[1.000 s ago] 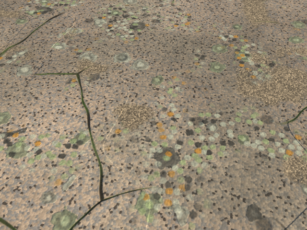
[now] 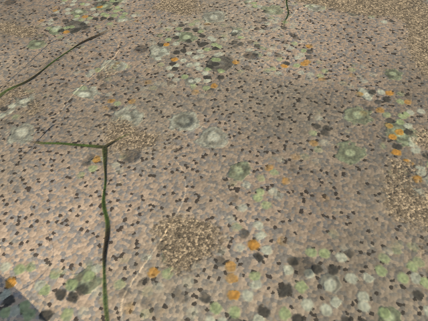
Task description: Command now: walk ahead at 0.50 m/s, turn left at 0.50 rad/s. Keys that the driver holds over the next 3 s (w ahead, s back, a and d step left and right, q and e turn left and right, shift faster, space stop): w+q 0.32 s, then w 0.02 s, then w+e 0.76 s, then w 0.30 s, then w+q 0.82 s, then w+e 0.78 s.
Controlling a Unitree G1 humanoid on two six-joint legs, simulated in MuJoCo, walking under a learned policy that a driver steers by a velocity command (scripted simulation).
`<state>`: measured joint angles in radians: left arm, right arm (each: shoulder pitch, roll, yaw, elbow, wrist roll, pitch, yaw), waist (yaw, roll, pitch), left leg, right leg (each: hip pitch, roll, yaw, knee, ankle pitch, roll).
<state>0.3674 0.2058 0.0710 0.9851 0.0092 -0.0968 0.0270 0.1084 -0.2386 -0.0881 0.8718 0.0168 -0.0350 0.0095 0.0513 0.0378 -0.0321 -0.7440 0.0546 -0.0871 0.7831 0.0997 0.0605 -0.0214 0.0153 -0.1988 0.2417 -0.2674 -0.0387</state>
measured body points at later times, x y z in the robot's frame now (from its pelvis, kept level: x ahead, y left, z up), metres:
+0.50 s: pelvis +0.27 +0.07 +0.00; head +0.30 +0.08 +0.45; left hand +0.40 +0.36 -0.10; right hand +0.39 -0.18 -0.12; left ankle +0.21 +0.13 -0.74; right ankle +0.48 -0.07 -0.68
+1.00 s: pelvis +0.57 +0.05 +0.00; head +0.60 +0.04 +0.45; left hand +0.63 +0.33 -0.11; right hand +0.77 -0.21 -0.09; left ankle +0.70 +0.25 -0.68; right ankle +0.57 -0.01 -0.74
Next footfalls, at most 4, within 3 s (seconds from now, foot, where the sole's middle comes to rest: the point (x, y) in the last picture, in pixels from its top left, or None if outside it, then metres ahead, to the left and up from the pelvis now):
0.18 left None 0.25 0.13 -0.78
0.72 right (242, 293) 0.61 0.00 -0.78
1.22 left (192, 222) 0.87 0.18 -0.78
1.68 right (267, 184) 1.06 -0.10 -0.78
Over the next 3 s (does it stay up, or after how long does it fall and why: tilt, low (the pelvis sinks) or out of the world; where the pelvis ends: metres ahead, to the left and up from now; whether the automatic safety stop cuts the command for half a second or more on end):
stays up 1.62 0.12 0.00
